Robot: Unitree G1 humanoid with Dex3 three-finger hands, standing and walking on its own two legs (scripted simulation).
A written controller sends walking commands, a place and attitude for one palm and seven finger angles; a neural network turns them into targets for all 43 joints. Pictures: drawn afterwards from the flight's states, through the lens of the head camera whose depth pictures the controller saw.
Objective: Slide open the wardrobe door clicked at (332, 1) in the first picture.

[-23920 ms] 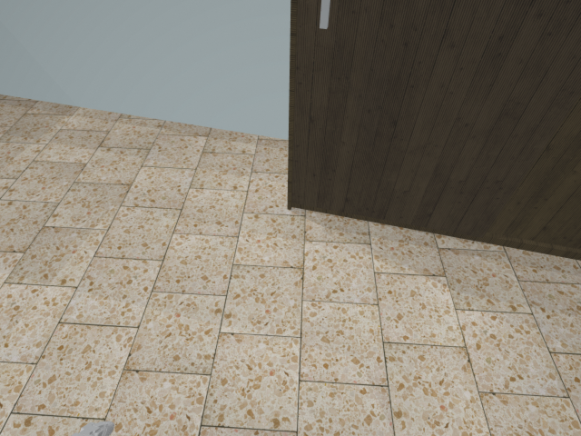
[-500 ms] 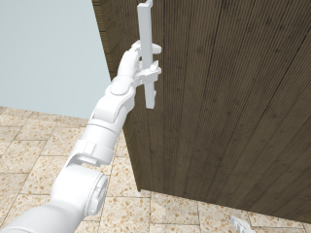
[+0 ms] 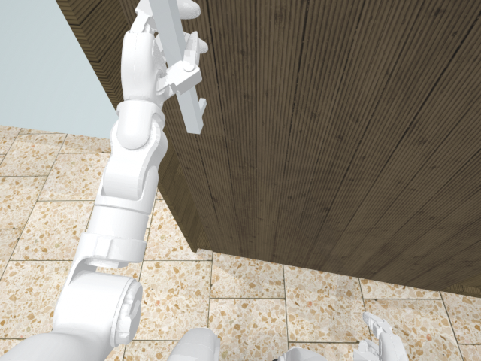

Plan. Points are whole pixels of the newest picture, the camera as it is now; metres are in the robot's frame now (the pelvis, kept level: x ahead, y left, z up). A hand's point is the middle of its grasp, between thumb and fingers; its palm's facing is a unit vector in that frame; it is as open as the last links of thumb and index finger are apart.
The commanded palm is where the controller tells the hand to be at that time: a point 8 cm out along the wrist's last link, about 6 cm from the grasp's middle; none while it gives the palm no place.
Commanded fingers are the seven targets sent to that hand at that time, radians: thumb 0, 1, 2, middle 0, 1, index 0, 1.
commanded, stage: step sideways, sliding the door along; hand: left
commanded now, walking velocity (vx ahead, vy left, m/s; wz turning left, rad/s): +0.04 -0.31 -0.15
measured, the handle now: (181, 42) +0.47 +0.12 +0.25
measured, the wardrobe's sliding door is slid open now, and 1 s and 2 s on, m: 0.08 0.33 0.65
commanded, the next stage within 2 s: none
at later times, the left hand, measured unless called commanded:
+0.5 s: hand (244, 69) +0.43 +0.03 +0.24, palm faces +0.20 -0.98 -0.05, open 5.9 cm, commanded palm +0.40 +0.01 +0.23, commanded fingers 0.00 0.90 0.90 -0.45 -1.40 -0.45 -1.40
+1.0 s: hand (404, 83) +0.41 -0.15 +0.24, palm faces +0.13 -0.99 -0.02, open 5.9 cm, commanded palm +0.38 -0.17 +0.22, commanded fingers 0.00 0.90 0.90 -0.45 -1.40 -0.45 -1.40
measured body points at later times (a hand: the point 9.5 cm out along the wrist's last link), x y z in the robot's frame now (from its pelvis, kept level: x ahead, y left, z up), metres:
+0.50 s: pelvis +0.03 -0.15 +0.00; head +0.14 -0.12 +0.44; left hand +0.41 +0.09 +0.24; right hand +0.27 -0.31 -0.10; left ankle +0.03 +0.09 -0.72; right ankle +0.08 -0.34 -0.70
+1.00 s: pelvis +0.05 -0.30 +0.01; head +0.13 -0.28 +0.45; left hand +0.39 -0.10 +0.24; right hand +0.26 -0.48 -0.08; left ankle +0.03 -0.08 -0.72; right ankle +0.09 -0.46 -0.69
